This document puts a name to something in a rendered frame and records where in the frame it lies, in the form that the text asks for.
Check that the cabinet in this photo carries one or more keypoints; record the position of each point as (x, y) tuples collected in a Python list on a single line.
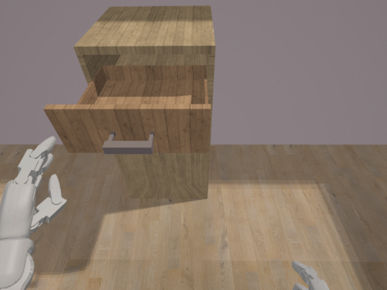
[(155, 35)]

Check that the left robot hand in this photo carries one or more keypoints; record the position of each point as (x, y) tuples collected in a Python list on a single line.
[(18, 202)]

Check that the handle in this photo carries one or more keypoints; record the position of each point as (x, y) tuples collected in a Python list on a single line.
[(128, 147)]

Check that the left robot forearm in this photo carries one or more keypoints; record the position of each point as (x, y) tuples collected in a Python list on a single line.
[(16, 264)]

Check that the drawer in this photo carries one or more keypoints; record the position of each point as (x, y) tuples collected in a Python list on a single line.
[(134, 100)]

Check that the right robot hand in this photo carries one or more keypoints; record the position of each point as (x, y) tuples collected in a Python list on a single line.
[(309, 276)]

